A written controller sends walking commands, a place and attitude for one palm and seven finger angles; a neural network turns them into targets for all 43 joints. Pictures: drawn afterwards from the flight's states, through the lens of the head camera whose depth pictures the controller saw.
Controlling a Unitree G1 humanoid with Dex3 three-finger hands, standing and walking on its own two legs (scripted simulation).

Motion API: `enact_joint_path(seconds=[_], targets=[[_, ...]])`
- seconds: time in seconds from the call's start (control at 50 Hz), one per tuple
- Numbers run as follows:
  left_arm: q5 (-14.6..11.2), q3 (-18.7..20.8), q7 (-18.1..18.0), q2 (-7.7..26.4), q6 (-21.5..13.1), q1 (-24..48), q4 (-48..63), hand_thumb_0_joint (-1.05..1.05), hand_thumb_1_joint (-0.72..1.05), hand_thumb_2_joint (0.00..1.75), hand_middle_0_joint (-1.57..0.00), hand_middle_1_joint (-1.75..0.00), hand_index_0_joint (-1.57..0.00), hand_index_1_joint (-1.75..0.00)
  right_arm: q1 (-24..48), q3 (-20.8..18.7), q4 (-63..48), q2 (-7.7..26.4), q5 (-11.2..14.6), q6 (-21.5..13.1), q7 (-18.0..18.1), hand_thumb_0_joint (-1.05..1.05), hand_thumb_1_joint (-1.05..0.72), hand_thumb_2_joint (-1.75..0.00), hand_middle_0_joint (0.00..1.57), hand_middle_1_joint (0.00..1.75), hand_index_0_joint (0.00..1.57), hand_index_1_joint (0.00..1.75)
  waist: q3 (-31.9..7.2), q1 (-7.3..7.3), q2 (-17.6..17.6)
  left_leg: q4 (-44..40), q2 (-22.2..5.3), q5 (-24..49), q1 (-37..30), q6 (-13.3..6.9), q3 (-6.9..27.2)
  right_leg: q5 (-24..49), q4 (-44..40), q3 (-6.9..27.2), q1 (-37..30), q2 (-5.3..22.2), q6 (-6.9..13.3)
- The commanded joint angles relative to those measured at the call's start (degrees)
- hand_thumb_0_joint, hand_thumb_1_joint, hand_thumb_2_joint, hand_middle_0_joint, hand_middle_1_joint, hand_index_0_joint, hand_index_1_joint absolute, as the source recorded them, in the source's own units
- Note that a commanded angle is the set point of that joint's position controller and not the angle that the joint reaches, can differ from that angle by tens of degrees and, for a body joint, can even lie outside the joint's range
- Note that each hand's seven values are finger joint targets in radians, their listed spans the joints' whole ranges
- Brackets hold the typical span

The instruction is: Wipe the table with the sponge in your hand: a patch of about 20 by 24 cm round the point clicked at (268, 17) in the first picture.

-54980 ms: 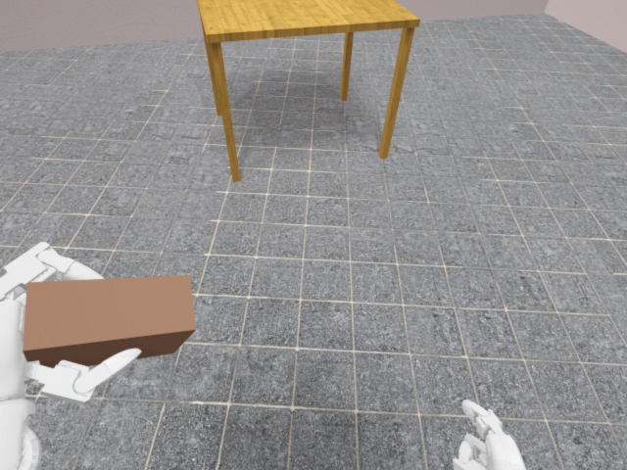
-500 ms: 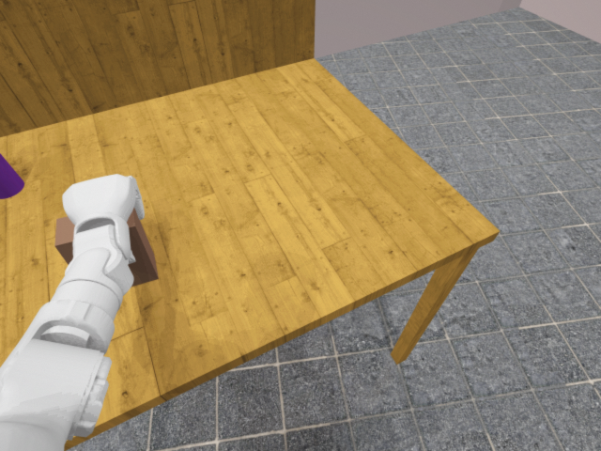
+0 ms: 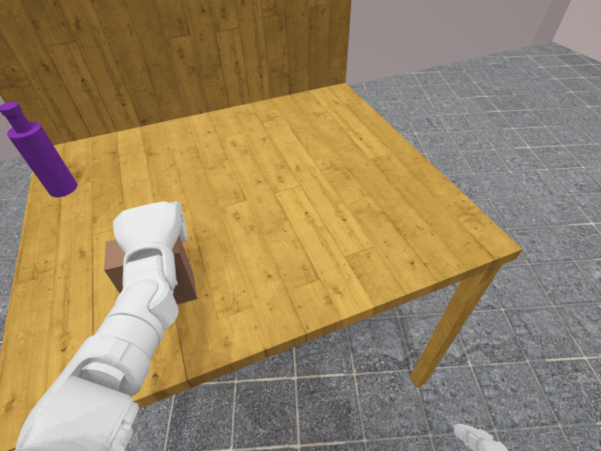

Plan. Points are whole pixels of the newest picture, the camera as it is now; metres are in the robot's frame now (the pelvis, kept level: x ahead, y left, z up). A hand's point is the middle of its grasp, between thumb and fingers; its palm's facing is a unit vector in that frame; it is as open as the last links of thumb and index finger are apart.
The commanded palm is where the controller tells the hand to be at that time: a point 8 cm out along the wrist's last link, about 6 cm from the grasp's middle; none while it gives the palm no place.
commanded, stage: wipe back along the middle lane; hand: left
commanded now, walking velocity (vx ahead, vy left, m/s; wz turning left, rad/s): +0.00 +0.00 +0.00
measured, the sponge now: (158, 280) +0.38 +0.26 -0.01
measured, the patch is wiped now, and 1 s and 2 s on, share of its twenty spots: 0.50 0.65 0.75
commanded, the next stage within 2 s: slide across to the third lane in 0.88 s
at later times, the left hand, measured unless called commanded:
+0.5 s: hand (166, 273) +0.35 +0.22 +0.05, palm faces -0.01 -0.04 -1.00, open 9.6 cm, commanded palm +0.30 +0.20 +0.09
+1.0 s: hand (173, 301) +0.30 +0.20 +0.05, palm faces +0.01 -0.07 -1.00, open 9.6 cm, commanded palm +0.27 +0.18 +0.09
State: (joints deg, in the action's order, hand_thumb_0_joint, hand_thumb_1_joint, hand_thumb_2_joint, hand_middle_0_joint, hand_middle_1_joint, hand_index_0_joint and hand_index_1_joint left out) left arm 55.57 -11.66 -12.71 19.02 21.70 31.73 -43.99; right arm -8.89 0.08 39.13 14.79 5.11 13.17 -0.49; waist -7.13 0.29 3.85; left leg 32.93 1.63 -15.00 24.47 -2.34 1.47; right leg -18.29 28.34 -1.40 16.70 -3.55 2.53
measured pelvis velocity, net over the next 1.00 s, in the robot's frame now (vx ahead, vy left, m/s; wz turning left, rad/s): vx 0.00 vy -0.02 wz -0.02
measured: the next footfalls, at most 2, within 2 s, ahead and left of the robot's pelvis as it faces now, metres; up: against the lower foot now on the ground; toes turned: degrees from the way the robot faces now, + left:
none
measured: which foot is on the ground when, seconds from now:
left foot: down 0.00-1.00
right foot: down 0.00-1.00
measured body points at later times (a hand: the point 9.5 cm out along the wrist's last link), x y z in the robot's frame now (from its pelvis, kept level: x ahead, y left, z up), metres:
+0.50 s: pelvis -0.01 -0.01 +0.00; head -0.02 -0.03 +0.45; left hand +0.34 +0.22 +0.10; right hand +0.16 -0.24 -0.11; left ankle +0.01 +0.09 -0.73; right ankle -0.05 -0.10 -0.73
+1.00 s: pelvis +0.00 -0.02 +0.00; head -0.03 -0.06 +0.45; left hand +0.30 +0.20 +0.10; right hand +0.21 -0.25 -0.09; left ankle +0.01 +0.09 -0.73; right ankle -0.05 -0.10 -0.73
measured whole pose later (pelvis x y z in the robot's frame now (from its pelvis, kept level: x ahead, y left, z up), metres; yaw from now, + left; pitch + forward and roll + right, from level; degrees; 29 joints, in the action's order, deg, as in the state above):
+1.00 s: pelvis +0.00 -0.02 +0.00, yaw -1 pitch +1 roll +0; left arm 54.9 -16.3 -10.6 17.4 29.6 9.3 -16.5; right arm -3.3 1.4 35.9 15.4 5.9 12.8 -1.5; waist -6.1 3.1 5.0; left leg 31.2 0.6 -14.9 17.2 -0.7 0.7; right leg -18.9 29.0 -0.5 11.0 -4.5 4.2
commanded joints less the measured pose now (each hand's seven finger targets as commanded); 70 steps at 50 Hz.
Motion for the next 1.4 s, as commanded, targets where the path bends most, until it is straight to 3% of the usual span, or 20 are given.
enact_joint_path(seconds=[0.0,0.2,0.36,0.4,0.42,0.58,0.6,0.62,0.7,0.76,0.8,0.92,1.0,1.02,1.1,1.14,1.2,1.26,1.3,1.38], targets=[[0.1,1.2,0.6,6.2,1.3,14.5,6.2,0.0,0.1,1.3,-1.2,-1.6,-1.2,-1.6,5.7,-2.5,-7.1,7.4,0.1,-1.6,0.6,0.0,-0.9,-0.9,0.2,0.3,0.2,0.3,-11.3,-0.6,-4.5,-2.8,-0.2,15.5,-11.5,-0.6,1.3,19.0,-2.9,0.7,-0.1,0.1,1.6],[-0.2,0.8,1.3,5.5,2.6,9.2,8.8,0.0,0.1,1.3,-1.2,-1.6,-1.2,-1.6,7.6,-2.2,-8.0,7.4,0.2,-1.9,0.6,0.0,-0.9,-0.9,0.2,0.3,0.2,0.3,-9.9,0.67,-3.4,-3.4,-0.1,13.0,-11.3,-0.4,1.6,15.7,-3.2,1.1,-0.1,-0.3,2.0],[-1.9,-2.8,1.3,0.4,3.9,2.0,13.3,0.0,0.1,1.3,-1.2,-1.6,-1.2,-1.6,8.9,-2.3,-9.1,7.1,0.4,-2.4,-0.3,0.0,-0.9,-0.9,0.2,0.3,0.2,0.3,-8.9,0.78,-6.7,-3.1,0.0,12.9,-11.1,-0.6,1.1,17.5,-3.1,1.0,-1.2,-0.3,1.7],[-2.0,0.1,1.2,3.4,4.6,0.1,14.4,0.0,0.1,1.3,-1.2,-1.6,-1.2,-1.6,10.0,-2.2,-9.2,7.4,0.4,-2.3,-0.3,0.0,-0.9,-0.9,0.2,0.3,0.2,0.3,-8.7,1.94,-6.7,-3.4,0.1,12.8,-10.4,-0.5,1.3,18.0,-3.1,1.9,-2.2,-0.3,1.8],[-2.5,-2.6,1.4,0.4,4.8,0.1,15.9,0.0,0.1,1.3,-1.2,-1.6,-1.2,-1.6,9.9,-2.1,-9.7,7.1,0.5,-2.4,-0.3,0.0,-0.9,-0.9,0.2,0.3,0.2,0.3,-8.4,1.06,-7.2,-3.4,0.2,12.8,-10.7,-0.7,0.8,18.5,-2.8,1.3,-2.5,-0.2,1.6],[-2.6,-3.1,2.3,0.6,6.8,-4.2,20.3,0.0,0.1,1.3,-1.2,-1.6,-1.2,-1.6,12.6,-1.5,-10.5,6.8,0.8,-2.5,-0.4,0.0,-0.9,-0.9,0.2,0.3,0.2,0.3,-6.6,1.67,-7.0,-3.6,0.7,11.9,-10.9,-0.7,0.4,19.4,-3.5,2.5,-3.3,0.1,1.5],[-2.1,-0.2,2.1,3.5,6.9,-5.0,20.4,0.0,0.1,1.3,-1.2,-1.6,-1.2,-1.6,12.9,-1.6,-10.2,7.2,0.7,-2.4,-0.3,0.0,-0.9,-0.9,0.2,0.3,0.2,0.3,-6.7,2.34,-6.6,-3.9,0.6,11.8,-10.9,-0.6,0.8,18.7,-3.5,3.2,-3.3,-0.1,1.8],[-2.5,-3.9,2.4,-0.4,6.8,-4.6,22.0,0.0,0.1,1.3,-1.2,-1.6,-1.2,-1.6,12.8,-1.6,-10.9,6.6,0.7,-2.6,-0.4,0.0,-0.9,-0.9,0.2,0.3,0.2,0.3,-7.1,1.51,-6.2,-3.5,0.7,12.5,-11.3,-0.8,0.1,20.1,-3.0,2.5,-3.8,0.1,1.5],[-2.4,-1.2,2.8,2.4,6.9,-9.5,24.2,0.0,0.1,1.3,-1.2,-1.6,-1.2,-1.6,14.4,-1.4,-11.2,6.8,0.7,-2.6,-0.7,0.0,-0.9,-0.9,0.2,0.3,0.2,0.3,-7.4,2.75,-6.5,-3.3,0.8,13.9,-11.5,-0.5,0.5,23.2,-2.9,4.0,-4.8,0.0,1.8],[-3.0,-4.3,3.1,-0.7,7.1,-11.4,26.8,0.0,0.1,1.3,-1.2,-1.6,-1.2,-1.6,14.7,-1.2,-12.1,6.3,0.8,-2.8,-0.9,0.0,-0.9,-0.9,0.2,0.3,0.2,0.3,-6.2,2.14,-7.5,-3.1,1.0,13.8,-11.4,-0.7,0.0,24.1,-2.8,3.6,-5.3,0.2,1.5],[-2.9,-0.4,3.1,3.1,7.4,-13.8,28.1,0.0,0.1,1.3,-1.2,-1.6,-1.2,-1.6,15.7,-1.2,-12.0,6.8,0.7,-2.7,-0.9,0.0,-0.9,-0.9,0.2,0.3,0.2,0.3,-6.4,3.21,-7.5,-3.4,1.0,14.3,-11.3,-0.7,0.2,25.6,-3.1,4.9,-6.1,0.2,1.7],[-3.2,-3.3,3.6,0.7,8.4,-16.2,32.5,0.0,0.1,1.3,-1.2,-1.6,-1.2,-1.6,16.6,-1.0,-12.9,6.1,0.8,-3.0,-0.9,0.0,-0.9,-0.9,0.2,0.3,0.2,0.3,-5.0,2.71,-6.7,-3.6,1.1,13.8,-11.7,-0.8,-0.4,25.2,-2.9,4.9,-6.5,0.5,1.3],[-2.5,-2.1,3.9,2.9,9.1,-11.3,33.3,0.0,0.1,1.3,-1.2,-1.6,-1.2,-1.6,17.8,-0.8,-12.0,6.4,0.8,-3.0,-0.4,0.0,-0.9,-0.9,0.2,0.3,0.2,0.3,-4.1,2.36,-7.0,-4.2,1.0,12.1,-11.9,-0.7,0.0,22.9,-4.0,6.1,-4.8,0.3,1.4],[-2.3,-5.0,4.0,0.2,9.2,-8.8,34.0,0.0,0.1,1.3,-1.2,-1.6,-1.2,-1.6,17.3,-0.9,-12.0,6.1,0.8,-3.1,-0.2,0.0,-0.9,-0.9,0.2,0.3,0.2,0.3,-4.8,1.55,-6.6,-4.1,1.1,11.7,-12.4,-0.9,-0.4,21.7,-3.6,5.1,-5.0,0.5,1.2],[-1.9,-3.2,4.1,2.6,8.2,-6.3,36.1,0.0,0.1,1.3,-1.2,-1.6,-1.2,-1.6,18.3,-1.1,-11.7,6.1,0.5,-3.8,-0.1,0.0,-0.9,-0.9,0.2,0.3,0.2,0.3,-7.9,2.56,-5.5,-3.9,1.2,13.0,-14.2,-1.0,0.2,22.8,-3.7,5.9,-5.9,0.5,1.6],[-2.5,-6.6,4.1,-1.0,7.3,-6.9,36.9,0.0,0.1,1.3,-1.2,-1.6,-1.2,-1.6,17.9,-1.2,-12.1,5.4,0.5,-4.3,-0.4,0.0,-0.9,-0.9,0.2,0.3,0.2,0.3,-8.7,2.22,-6.3,-3.4,1.3,14.1,-14.7,-1.2,0.1,24.3,-3.0,4.6,-6.6,0.7,1.4],[-2.0,-4.9,3.8,0.7,6.6,-3.9,36.0,0.0,0.1,1.3,-1.2,-1.6,-1.2,-1.6,18.2,-1.2,-11.2,5.8,0.4,-4.4,-0.2,0.0,-0.9,-0.9,0.2,0.3,0.2,0.3,-7.5,2.27,-6.6,-4.4,0.9,12.5,-14.4,-0.9,0.5,21.6,-3.6,5.4,-5.1,0.3,1.6],[-2.7,-6.9,2.6,-2.5,6.2,-2.9,34.2,0.0,0.1,1.3,-1.2,-1.6,-1.2,-1.6,17.5,-1.4,-10.6,5.4,0.4,-5.1,-0.3,0.0,-0.9,-0.9,0.2,0.3,0.2,0.3,-7.1,1.97,-8.4,-4.1,1.0,11.7,-13.9,-0.8,-0.1,21.4,-3.4,4.4,-4.8,0.6,1.2],[-2.3,-4.0,1.7,0.6,6.5,-1.0,33.0,0.0,0.1,1.3,-1.2,-1.6,-1.2,-1.6,18.5,-1.4,-10.0,5.7,0.3,-5.0,-0.1,0.0,-0.9,-0.9,0.2,0.3,0.2,0.3,-6.8,2.73,-7.6,-4.8,0.9,10.4,-13.6,-0.6,0.1,19.0,-4.2,5.3,-4.3,0.5,1.3],[-1.9,-8.4,0.7,-4.1,7.3,2.5,30.1,0.0,0.1,1.3,-1.2,-1.6,-1.2,-1.6,18.4,-1.4,-9.3,5.2,0.6,-5.4,-0.4,0.0,-0.9,-0.9,0.2,0.3,0.2,0.3,-7.2,2.03,-7.2,-4.4,1.1,9.7,-13.7,-0.5,-0.3,17.8,-3.8,4.3,-3.3,0.8,1.2]])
